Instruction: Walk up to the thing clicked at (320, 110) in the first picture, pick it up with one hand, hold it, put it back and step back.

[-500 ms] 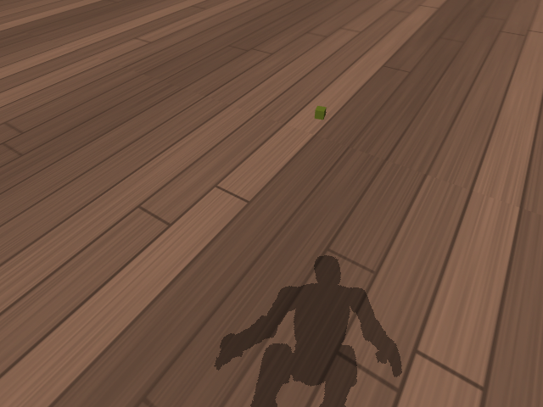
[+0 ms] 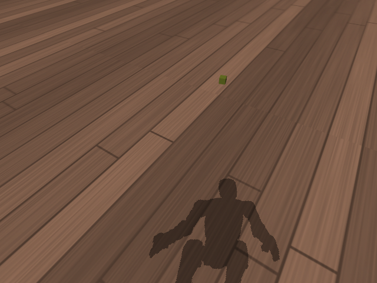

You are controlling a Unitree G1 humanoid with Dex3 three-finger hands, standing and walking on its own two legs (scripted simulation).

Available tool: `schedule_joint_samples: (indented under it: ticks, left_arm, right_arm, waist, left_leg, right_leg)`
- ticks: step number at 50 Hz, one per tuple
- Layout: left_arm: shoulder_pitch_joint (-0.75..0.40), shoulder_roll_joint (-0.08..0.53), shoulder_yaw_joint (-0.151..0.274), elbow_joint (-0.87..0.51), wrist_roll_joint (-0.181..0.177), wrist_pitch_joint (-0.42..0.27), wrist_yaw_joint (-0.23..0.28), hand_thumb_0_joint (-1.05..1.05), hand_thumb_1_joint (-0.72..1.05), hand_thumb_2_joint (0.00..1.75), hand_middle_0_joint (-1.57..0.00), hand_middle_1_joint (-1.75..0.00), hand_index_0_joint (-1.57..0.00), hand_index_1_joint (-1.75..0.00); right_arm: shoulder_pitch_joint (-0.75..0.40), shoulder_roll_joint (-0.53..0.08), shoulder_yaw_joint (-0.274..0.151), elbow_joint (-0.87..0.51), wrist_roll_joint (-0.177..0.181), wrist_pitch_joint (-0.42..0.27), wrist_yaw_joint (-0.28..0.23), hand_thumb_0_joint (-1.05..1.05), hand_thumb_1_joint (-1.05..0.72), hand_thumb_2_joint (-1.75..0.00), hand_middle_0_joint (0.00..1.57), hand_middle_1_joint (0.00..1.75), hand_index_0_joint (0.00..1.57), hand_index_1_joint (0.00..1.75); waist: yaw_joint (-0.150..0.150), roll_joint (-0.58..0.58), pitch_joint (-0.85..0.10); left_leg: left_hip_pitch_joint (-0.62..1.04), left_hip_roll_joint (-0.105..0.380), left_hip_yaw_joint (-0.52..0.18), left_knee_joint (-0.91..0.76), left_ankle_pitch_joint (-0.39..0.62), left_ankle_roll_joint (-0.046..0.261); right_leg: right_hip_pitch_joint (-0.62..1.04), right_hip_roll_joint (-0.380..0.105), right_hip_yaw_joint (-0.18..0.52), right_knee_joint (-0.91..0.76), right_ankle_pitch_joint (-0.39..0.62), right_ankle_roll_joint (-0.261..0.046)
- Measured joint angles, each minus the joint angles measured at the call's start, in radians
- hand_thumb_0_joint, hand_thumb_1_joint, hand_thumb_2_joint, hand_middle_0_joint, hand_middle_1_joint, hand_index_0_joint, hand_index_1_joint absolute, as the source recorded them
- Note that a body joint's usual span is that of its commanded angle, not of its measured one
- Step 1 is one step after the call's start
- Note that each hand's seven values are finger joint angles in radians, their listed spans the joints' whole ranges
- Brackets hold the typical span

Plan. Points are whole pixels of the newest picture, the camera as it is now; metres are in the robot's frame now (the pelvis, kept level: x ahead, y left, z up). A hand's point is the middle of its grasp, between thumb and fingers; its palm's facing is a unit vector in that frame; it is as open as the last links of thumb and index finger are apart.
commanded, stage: stand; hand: left
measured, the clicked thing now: (222, 79) +2.09 -0.25 -0.75
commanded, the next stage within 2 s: walk up in 0.62 s
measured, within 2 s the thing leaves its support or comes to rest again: neither
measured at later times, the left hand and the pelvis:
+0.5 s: hand out of the picture +0.07 +0.25 -0.16, palm faces -0.01 -0.94 -0.34, open 7.4 cm; pelvis +0.00 +0.00 +0.00, yaw +0 degrees
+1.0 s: hand (113, 263) +0.22 +0.21 -0.14, palm faces -0.09 -0.89 -0.45, open 7.4 cm; pelvis +0.10 -0.09 -0.03, yaw -7 degrees
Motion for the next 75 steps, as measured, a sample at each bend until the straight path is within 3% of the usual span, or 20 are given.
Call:
schedule_joint_samples:
  ticks: [31,34,36,40,44,47,48,49,50,51,53,56,63,66,69,72,73,75]
  left_arm:
    - [0.01,0.002,0.0,-0.001,0.001,-0.001,0.001,0.01,0.9,0.9,-0.21,-0.3,-0.2,-0.3]
    - [0.054,0.014,0.036,-0.041,0.02,0.002,-0.041,0.01,0.9,0.9,-0.21,-0.3,-0.2,-0.3]
    - [0.08,0.03,0.053,-0.052,0.029,0.012,-0.06,0.01,0.9,0.9,-0.21,-0.3,-0.2,-0.3]
    - [0.077,0.077,0.068,-0.072,0.033,0.011,-0.088,0.01,0.9,0.9,-0.21,-0.3,-0.2,-0.3]
    - [0.085,0.119,0.087,-0.111,0.024,0.002,-0.116,0.01,0.91,0.9,-0.21,-0.3,-0.2,-0.3]
    - [0.098,0.135,0.098,-0.124,0.021,-0.009,-0.121,0.01,0.91,0.9,-0.2,-0.3,-0.2,-0.3]
    - [0.104,0.142,0.102,-0.128,0.021,-0.017,-0.119,0.01,0.91,0.9,-0.2,-0.3,-0.2,-0.3]
    - [0.102,0.139,0.107,-0.129,0.022,-0.028,-0.112,0.01,0.91,0.9,-0.2,-0.3,-0.2,-0.3]
    - [0.098,0.13,0.111,-0.137,0.024,-0.04,-0.103,0.01,0.91,0.9,-0.2,-0.3,-0.2,-0.3]
    - [0.099,0.119,0.112,-0.148,0.025,-0.049,-0.094,0.01,0.91,0.9,-0.2,-0.3,-0.2,-0.3]
    - [0.116,0.092,0.101,-0.161,0.017,-0.054,-0.085,0.01,0.91,0.9,-0.2,-0.3,-0.2,-0.3]
    - [0.157,0.06,0.078,-0.156,0.008,-0.055,-0.078,0.0,0.91,0.9,-0.21,-0.3,-0.2,-0.3]
    - [0.239,0.064,0.061,-0.137,-0.001,-0.06,-0.069,0.01,0.9,0.9,-0.21,-0.3,-0.2,-0.3]
    - [0.249,0.073,0.061,-0.148,0.001,-0.067,-0.069,0.01,0.9,0.9,-0.21,-0.3,-0.21,-0.3]
    - [0.249,0.081,0.058,-0.161,0.003,-0.073,-0.069,0.01,0.9,0.9,-0.21,-0.3,-0.21,-0.3]
    - [0.247,0.1,0.056,-0.165,0.002,-0.065,-0.065,0.01,0.9,0.9,-0.21,-0.3,-0.21,-0.3]
    - [0.237,0.107,0.057,-0.163,0.001,-0.059,-0.058,0.01,0.9,0.9,-0.21,-0.3,-0.2,-0.3]
    - [0.221,0.1,0.05,-0.163,-0.007,-0.046,-0.043,0.01,0.9,0.9,-0.21,-0.3,-0.2,-0.3]
  right_arm:
    - [0.008,-0.005,0.001,-0.001,-0.001,0.002,0.0,0.01,-0.9,-0.9,0.21,0.3,0.21,0.3]
    - [0.039,-0.009,-0.034,-0.035,-0.023,-0.018,0.029,0.01,-0.9,-0.9,0.21,0.3,0.21,0.3]
    - [0.061,-0.02,-0.056,-0.065,-0.03,-0.039,0.041,0.01,-0.9,-0.9,0.21,0.3,0.21,0.3]
    - [0.104,-0.05,-0.086,-0.099,-0.035,-0.067,0.043,0.01,-0.9,-0.9,0.21,0.3,0.21,0.3]
    - [0.141,-0.09,-0.105,-0.087,-0.043,-0.054,0.053,0.01,-0.9,-0.9,0.21,0.3,0.21,0.3]
    - [0.157,-0.125,-0.116,-0.078,-0.046,-0.04,0.057,0.01,-0.9,-0.9,0.21,0.3,0.21,0.3]
    - [0.159,-0.134,-0.117,-0.076,-0.046,-0.035,0.057,0.01,-0.9,-0.9,0.21,0.3,0.21,0.3]
    - [0.157,-0.146,-0.119,-0.074,-0.047,-0.029,0.054,0.01,-0.9,-0.9,0.21,0.3,0.21,0.3]
    - [0.153,-0.155,-0.119,-0.071,-0.047,-0.022,0.049,0.01,-0.9,-0.9,0.21,0.3,0.21,0.3]
    - [0.148,-0.155,-0.116,-0.07,-0.04,-0.012,0.046,0.01,-0.9,-0.9,0.21,0.3,0.21,0.3]
    - [0.129,-0.146,-0.105,-0.071,-0.033,-0.003,0.052,0.02,-0.91,-0.9,0.2,0.3,0.2,0.3]
    - [0.089,-0.125,-0.088,-0.095,-0.015,-0.018,0.071,0.02,-0.91,-0.9,0.2,0.3,0.2,0.3]
    - [0.067,-0.073,-0.076,-0.174,-0.016,-0.026,0.115,0.01,-0.9,-0.9,0.21,0.3,0.21,0.3]
    - [0.066,-0.077,-0.08,-0.179,-0.023,-0.019,0.119,0.01,-0.9,-0.9,0.21,0.3,0.21,0.3]
    - [0.06,-0.092,-0.09,-0.176,-0.022,-0.02,0.116,0.01,-0.9,-0.9,0.21,0.3,0.21,0.3]
    - [0.054,-0.092,-0.101,-0.178,-0.024,-0.038,0.105,0.01,-0.9,-0.9,0.21,0.3,0.21,0.3]
    - [0.044,-0.081,-0.104,-0.182,-0.031,-0.049,0.097,0.01,-0.9,-0.9,0.21,0.3,0.21,0.3]
    - [0.042,-0.07,-0.101,-0.211,-0.033,-0.072,0.084,0.01,-0.9,-0.9,0.21,0.3,0.21,0.3]
  waist:
    - [0.0,0.0,-0.003]
    - [0.01,-0.011,-0.036]
    - [0.009,-0.015,-0.061]
    - [-0.022,-0.01,-0.046]
    - [-0.022,-0.01,-0.042]
    - [-0.023,0.004,-0.056]
    - [-0.021,0.008,-0.064]
    - [-0.017,0.032,-0.063]
    - [-0.012,0.059,-0.059]
    - [-0.004,0.072,-0.058]
    - [0.018,0.078,-0.054]
    - [0.037,0.079,-0.042]
    - [0.058,0.022,-0.042]
    - [0.06,0.009,-0.039]
    - [0.063,0.009,-0.031]
    - [0.053,-0.025,-0.029]
    - [0.048,-0.058,-0.015]
    - [0.028,-0.061,0.003]
  left_leg:
    - [0.005,0.001,-0.003,-0.008,0.002,-0.001]
    - [-0.03,0.0,0.023,0.076,-0.153,0.031]
    - [-0.033,0.002,0.048,0.081,-0.17,0.046]
    - [0.019,0.027,0.061,0.017,-0.071,0.042]
    - [0.099,0.06,0.091,-0.01,-0.103,0.007]
    - [0.13,0.092,0.106,0.059,-0.186,-0.01]
    - [0.123,0.107,0.108,0.118,-0.235,-0.004]
    - [0.097,0.137,0.089,0.212,-0.293,0.022]
    - [0.043,0.151,0.048,0.35,-0.343,0.039]
    - [-0.025,0.136,0.01,0.496,-0.354,0.041]
    - [-0.145,0.085,0.004,0.697,-0.314,0.035]
    - [-0.292,0.06,0.044,0.776,-0.213,0.035]
    - [-0.459,0.106,0.035,0.556,-0.032,-0.001]
    - [-0.462,0.128,0.022,0.421,0.029,-0.013]
    - [-0.419,0.134,0.025,0.294,0.071,-0.007]
    - [-0.343,0.091,0.063,0.223,0.091,0.007]
    - [-0.335,0.066,0.087,0.255,0.065,0.011]
    - [-0.317,0.063,0.106,0.31,-0.011,0.017]
  right_leg:
    - [0.008,0.001,-0.003,-0.012,0.003,-0.001]
    - [-0.054,0.001,0.019,0.11,-0.162,-0.021]
    - [-0.137,-0.005,0.019,0.27,-0.235,-0.024]
    - [-0.279,-0.032,0.022,0.465,-0.241,-0.016]
    - [-0.336,-0.092,0.008,0.407,-0.177,0.001]
    - [-0.3,-0.116,-0.014,0.302,-0.079,0.005]
    - [-0.28,-0.113,-0.024,0.276,-0.033,0.009]
    - [-0.28,-0.092,-0.04,0.305,-0.002,0.013]
    - [-0.285,-0.069,-0.062,0.355,-0.038,0.01]
    - [-0.283,-0.057,-0.077,0.385,-0.075,0.005]
    - [-0.244,-0.043,-0.083,0.37,-0.106,-0.012]
    - [-0.146,-0.019,-0.078,0.252,-0.086,-0.028]
    - [0.021,0.013,-0.047,0.065,-0.083,-0.038]
    - [0.072,0.021,-0.046,0.036,-0.116,-0.026]
    - [0.119,0.023,-0.046,0.039,-0.174,-0.006]
    - [0.127,-0.02,-0.04,0.142,-0.287,0.005]
    - [0.091,-0.057,-0.026,0.259,-0.314,-0.008]
    - [-0.032,-0.035,0.039,0.56,-0.314,-0.032]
